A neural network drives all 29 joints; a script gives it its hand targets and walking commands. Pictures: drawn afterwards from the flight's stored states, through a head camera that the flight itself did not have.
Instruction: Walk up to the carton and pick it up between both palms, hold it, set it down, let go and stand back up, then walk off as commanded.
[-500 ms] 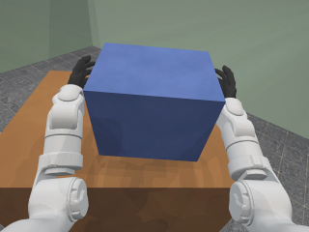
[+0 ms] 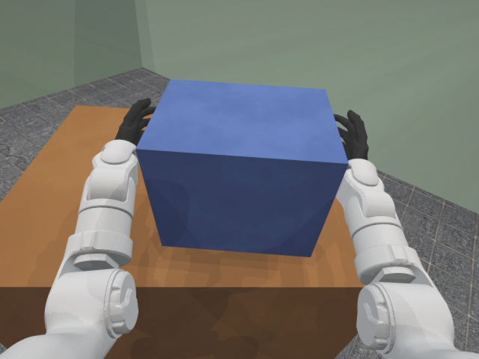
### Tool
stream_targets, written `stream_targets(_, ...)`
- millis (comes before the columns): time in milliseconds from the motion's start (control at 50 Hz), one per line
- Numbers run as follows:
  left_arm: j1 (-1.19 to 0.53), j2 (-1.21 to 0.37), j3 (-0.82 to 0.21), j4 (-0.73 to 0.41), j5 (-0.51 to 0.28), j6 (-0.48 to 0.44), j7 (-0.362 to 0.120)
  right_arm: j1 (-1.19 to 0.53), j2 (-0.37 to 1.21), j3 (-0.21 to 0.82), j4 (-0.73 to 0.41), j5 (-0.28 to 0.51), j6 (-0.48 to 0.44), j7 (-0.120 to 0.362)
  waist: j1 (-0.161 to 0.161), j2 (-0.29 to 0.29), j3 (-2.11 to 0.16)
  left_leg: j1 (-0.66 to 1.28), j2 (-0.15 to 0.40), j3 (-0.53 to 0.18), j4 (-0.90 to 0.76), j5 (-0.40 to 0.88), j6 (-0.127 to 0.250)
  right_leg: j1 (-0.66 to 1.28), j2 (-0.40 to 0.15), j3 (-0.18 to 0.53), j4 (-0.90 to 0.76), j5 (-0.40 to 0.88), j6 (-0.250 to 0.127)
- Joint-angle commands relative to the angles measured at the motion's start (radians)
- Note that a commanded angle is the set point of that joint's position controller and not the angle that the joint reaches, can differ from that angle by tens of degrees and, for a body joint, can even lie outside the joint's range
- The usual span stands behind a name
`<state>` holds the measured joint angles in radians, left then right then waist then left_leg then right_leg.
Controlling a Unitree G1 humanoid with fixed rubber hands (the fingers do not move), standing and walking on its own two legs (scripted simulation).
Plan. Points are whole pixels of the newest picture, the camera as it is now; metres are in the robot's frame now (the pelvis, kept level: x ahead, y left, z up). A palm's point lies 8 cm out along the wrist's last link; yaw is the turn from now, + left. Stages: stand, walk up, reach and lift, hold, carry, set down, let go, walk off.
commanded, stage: set down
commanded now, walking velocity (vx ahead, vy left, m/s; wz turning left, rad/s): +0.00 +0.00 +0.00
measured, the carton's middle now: (241, 169) +0.41 +0.00 +0.14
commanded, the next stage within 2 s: none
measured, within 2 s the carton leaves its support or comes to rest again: neither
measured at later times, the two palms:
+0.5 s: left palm (137, 149) +0.43 +0.19 +0.16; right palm (346, 162) +0.40 -0.18 +0.18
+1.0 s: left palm (142, 157) +0.44 +0.18 +0.14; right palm (340, 170) +0.41 -0.18 +0.16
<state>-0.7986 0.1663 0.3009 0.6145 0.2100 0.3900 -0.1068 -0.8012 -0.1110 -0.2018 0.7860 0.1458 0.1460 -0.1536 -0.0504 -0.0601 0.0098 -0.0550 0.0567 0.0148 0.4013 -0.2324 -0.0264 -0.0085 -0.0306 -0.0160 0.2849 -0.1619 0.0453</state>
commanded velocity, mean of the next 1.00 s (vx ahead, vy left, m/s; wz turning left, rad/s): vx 0.00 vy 0.00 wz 0.00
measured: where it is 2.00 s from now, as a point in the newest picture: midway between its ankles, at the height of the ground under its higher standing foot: outside the picture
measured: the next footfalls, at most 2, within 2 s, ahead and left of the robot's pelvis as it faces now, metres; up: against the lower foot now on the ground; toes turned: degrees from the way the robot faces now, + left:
none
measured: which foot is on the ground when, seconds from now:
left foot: down 0.00-1.00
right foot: down 0.00-1.00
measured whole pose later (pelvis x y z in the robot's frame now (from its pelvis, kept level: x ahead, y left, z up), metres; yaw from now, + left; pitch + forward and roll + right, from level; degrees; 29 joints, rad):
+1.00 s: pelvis +0.02 +0.00 +0.00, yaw +0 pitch -2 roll -1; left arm -0.86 0.18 0.35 0.88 0.19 0.20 -0.11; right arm -0.78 -0.04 -0.35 0.80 -0.02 0.09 -0.13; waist -0.05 -0.07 0.02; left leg -0.11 0.06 0.01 0.40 -0.25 -0.03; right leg -0.07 -0.03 -0.02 0.28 -0.18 0.05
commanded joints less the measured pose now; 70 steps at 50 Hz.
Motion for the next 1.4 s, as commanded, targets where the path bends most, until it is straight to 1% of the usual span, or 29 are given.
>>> stream_targets(0, -0.697, -0.502, -0.252, -0.073, -0.110, -0.102, -0.130, -0.677, 0.465, 0.215, -0.166, -0.097, -0.084, 0.174, -0.036, 0.085, -0.395, 0.059, -0.109, 0.062, -0.108, 0.334, -0.036, 0.103, 0.074, -0.071, -0.046, 0.205, -0.007)
stream_targets(80, -0.732, -0.499, -0.256, -0.066, -0.122, -0.129, -0.130, -0.690, 0.484, 0.219, -0.178, -0.104, -0.091, 0.173, -0.038, 0.071, -0.429, 0.062, -0.110, 0.063, -0.105, 0.336, -0.030, 0.109, 0.070, -0.065, -0.037, 0.239, -0.002)
stream_targets(120, -0.756, -0.511, -0.261, -0.066, -0.125, -0.140, -0.127, -0.703, 0.496, 0.225, -0.182, -0.095, -0.095, 0.171, -0.041, 0.096, -0.449, 0.057, -0.112, 0.061, -0.096, 0.370, -0.040, 0.115, 0.071, -0.067, -0.032, 0.252, -0.003)
stream_targets(160, -0.748, -0.493, -0.244, -0.039, -0.124, -0.151, -0.130, -0.697, 0.504, 0.222, -0.179, -0.108, -0.096, 0.170, -0.027, 0.079, -0.447, 0.053, -0.111, 0.065, -0.096, 0.363, -0.034, 0.118, 0.067, -0.060, -0.035, 0.253, -0.001)
stream_targets(260, -0.761, -0.497, -0.241, -0.020, -0.114, -0.171, -0.132, -0.664, 0.513, 0.183, -0.127, -0.132, -0.097, 0.170, -0.047, 0.100, -0.430, 0.053, -0.107, 0.064, -0.102, 0.372, -0.042, 0.106, 0.068, -0.065, -0.028, 0.259, -0.002)
stream_targets(440, -0.750, -0.465, -0.216, 0.025, -0.108, -0.203, -0.135, -0.655, 0.539, 0.184, -0.145, -0.158, -0.112, 0.168, -0.029, 0.093, -0.471, 0.038, -0.108, 0.078, -0.086, 0.418, -0.038, 0.135, 0.056, -0.055, -0.005, 0.362, 0.008)
stream_targets(520, -0.752, -0.459, -0.205, 0.044, -0.102, -0.209, -0.139, -0.627, 0.541, 0.148, -0.100, -0.180, -0.108, 0.168, -0.045, 0.099, -0.438, 0.022, -0.104, 0.080, -0.098, 0.401, -0.040, 0.134, 0.058, -0.060, 0.000, 0.360, 0.008)
stream_targets(600, -0.770, -0.464, -0.213, 0.059, -0.110, -0.227, -0.139, -0.656, 0.555, 0.148, -0.143, -0.197, -0.119, 0.170, -0.046, 0.104, -0.485, 0.015, -0.105, 0.081, -0.087, 0.410, -0.044, 0.148, 0.055, -0.060, 0.010, 0.380, 0.009)
stream_targets(620, -0.767, -0.461, -0.211, 0.052, -0.108, -0.235, -0.137, -0.662, 0.574, 0.162, -0.153, -0.197, -0.124, 0.172, -0.025, 0.101, -0.514, 0.022, -0.104, 0.085, -0.083, 0.423, -0.042, 0.160, 0.052, -0.055, 0.017, 0.405, 0.011)
stream_targets(640, -0.791, -0.474, -0.228, 0.045, -0.120, -0.243, -0.132, -0.659, 0.569, 0.152, -0.150, -0.207, -0.127, 0.174, -0.042, 0.101, -0.534, 0.031, -0.101, 0.077, -0.081, 0.437, -0.045, 0.149, 0.056, -0.060, 0.019, 0.405, 0.009)
stream_targets(660, -0.790, -0.473, -0.229, 0.045, -0.121, -0.251, -0.130, -0.659, 0.576, 0.158, -0.145, -0.205, -0.129, 0.176, -0.033, 0.112, -0.541, 0.031, -0.099, 0.080, -0.074, 0.458, -0.050, 0.142, 0.056, -0.061, 0.023, 0.413, 0.006)
stream_targets(740, -0.769, -0.443, -0.192, 0.109, -0.102, -0.248, -0.139, -0.625, 0.568, 0.107, -0.098, -0.235, -0.119, 0.175, -0.047, 0.102, -0.470, -0.018, -0.104, 0.087, -0.095, 0.384, -0.039, 0.155, 0.046, -0.054, 0.017, 0.403, 0.014)
stream_targets(860, -0.784, -0.445, -0.177, 0.125, -0.103, -0.271, -0.136, -0.640, 0.588, 0.111, -0.118, -0.255, -0.127, 0.181, -0.030, 0.092, -0.521, -0.028, -0.102, 0.089, -0.090, 0.401, -0.035, 0.166, 0.048, -0.053, 0.032, 0.436, 0.016)
stream_targets(900, -0.786, -0.448, -0.179, 0.147, -0.102, -0.274, -0.138, -0.634, 0.579, 0.072, -0.093, -0.277, -0.127, 0.182, -0.048, 0.103, -0.502, -0.023, -0.102, 0.089, -0.092, 0.387, -0.039, 0.141, 0.048, -0.058, 0.026, 0.409, 0.012)
stream_targets(920, -0.794, -0.435, -0.170, 0.142, -0.095, -0.277, -0.136, -0.620, 0.583, 0.065, -0.083, -0.287, -0.123, 0.185, -0.039, 0.107, -0.498, -0.031, -0.097, 0.090, -0.093, 0.399, -0.041, 0.141, 0.048, -0.057, 0.031, 0.403, 0.010)
stream_targets(940, -0.799, -0.449, -0.182, 0.137, -0.101, -0.279, -0.135, -0.630, 0.581, 0.062, -0.084, -0.285, -0.124, 0.188, -0.046, 0.120, -0.499, -0.019, -0.097, 0.089, -0.088, 0.412, -0.046, 0.124, 0.050, -0.062, 0.028, 0.399, 0.010)
stream_targets(1000, -0.794, -0.437, -0.162, 0.162, -0.093, -0.288, -0.129, -0.639, 0.584, 0.062, -0.106, -0.300, -0.132, 0.194, -0.021, 0.108, -0.520, -0.025, -0.093, 0.092, -0.081, 0.424, -0.044, 0.133, 0.048, -0.058, 0.036, 0.413, 0.011)
stream_targets(1040, -0.791, -0.439, -0.169, 0.165, -0.094, -0.299, -0.129, -0.625, 0.590, 0.056, -0.094, -0.311, -0.136, 0.194, -0.032, 0.110, -0.534, -0.034, -0.097, 0.096, -0.081, 0.426, -0.042, 0.141, 0.046, -0.058, 0.045, 0.454, 0.014)
stream_targets(1120, -0.779, -0.456, -0.172, 0.165, -0.090, -0.309, -0.123, -0.616, 0.600, 0.052, -0.097, -0.319, -0.144, 0.199, -0.028, 0.119, -0.560, -0.019, -0.093, 0.095, -0.074, 0.454, -0.047, 0.127, 0.048, -0.064, 0.048, 0.463, 0.012)
stream_targets(1160, -0.782, -0.461, -0.178, 0.167, -0.102, -0.320, -0.122, -0.626, 0.611, 0.076, -0.122, -0.321, -0.154, 0.199, -0.025, 0.098, -0.595, -0.037, -0.096, 0.093, -0.065, 0.478, -0.045, 0.145, 0.047, -0.060, 0.056, 0.516, 0.014)
stream_targets(1200, -0.776, -0.459, -0.179, 0.174, -0.093, -0.323, -0.120, -0.606, 0.605, 0.057, -0.096, -0.324, -0.155, 0.199, -0.030, 0.117, -0.587, -0.021, -0.094, 0.091, -0.063, 0.485, -0.051, 0.137, 0.047, -0.063, 0.055, 0.498, 0.011)
stream_targets(1220, -0.754, -0.441, -0.158, 0.187, -0.087, -0.321, -0.122, -0.591, 0.614, 0.070, -0.103, -0.322, -0.149, 0.197, -0.017, 0.097, -0.568, -0.040, -0.096, 0.099, -0.061, 0.479, -0.043, 0.149, 0.043, -0.053, 0.057, 0.526, 0.017)
stream_targets(1260, -0.758, -0.457, -0.168, 0.179, -0.092, -0.328, -0.124, -0.602, 0.623, 0.077, -0.116, -0.329, -0.157, 0.198, -0.017, 0.089, -0.593, -0.041, -0.095, 0.097, -0.067, 0.477, -0.042, 0.161, 0.044, -0.057, 0.061, 0.536, 0.016)
stream_targets(1280, -0.758, -0.473, -0.188, 0.167, -0.102, -0.337, -0.122, -0.601, 0.622, 0.078, -0.128, -0.330, -0.167, 0.197, -0.030, 0.099, -0.615, -0.046, -0.096, 0.093, -0.064, 0.485, -0.046, 0.164, 0.047, -0.059, 0.069, 0.544, 0.016)
stream_targets(1300, -0.754, -0.473, -0.179, 0.174, -0.093, -0.339, -0.122, -0.603, 0.637, 0.090, -0.136, -0.323, -0.171, 0.197, -0.018, 0.108, -0.628, -0.052, -0.097, 0.096, -0.059, 0.495, -0.046, 0.166, 0.042, -0.055, 0.067, 0.554, 0.016)
stream_targets(1320, -0.750, -0.473, -0.190, 0.171, -0.100, -0.342, -0.119, -0.593, 0.624, 0.079, -0.129, -0.329, -0.174, 0.198, -0.029, 0.114, -0.616, -0.031, -0.095, 0.089, -0.053, 0.517, -0.051, 0.145, 0.046, -0.062, 0.071, 0.560, 0.016)
stream_targets(1340, -0.750, -0.469, -0.190, 0.174, -0.095, -0.344, -0.117, -0.589, 0.625, 0.076, -0.119, -0.329, -0.176, 0.199, -0.021, 0.122, -0.613, -0.027, -0.092, 0.091, -0.050, 0.521, -0.053, 0.136, 0.045, -0.060, 0.067, 0.543, 0.011)
stream_targets(1360, -0.743, -0.461, -0.179, 0.188, -0.092, -0.344, -0.121, -0.583, 0.624, 0.081, -0.122, -0.334, -0.176, 0.197, -0.022, 0.100, -0.605, -0.041, -0.096, 0.094, -0.052, 0.500, -0.046, 0.147, 0.045, -0.056, 0.065, 0.552, 0.015)
stream_targets(1380, -0.746, -0.462, -0.180, 0.185, -0.088, -0.349, -0.120, -0.570, 0.627, 0.078, -0.106, -0.336, -0.177, 0.195, -0.024, 0.107, -0.617, -0.043, -0.095, 0.092, -0.056, 0.504, -0.049, 0.152, 0.044, -0.058, 0.068, 0.549, 0.013)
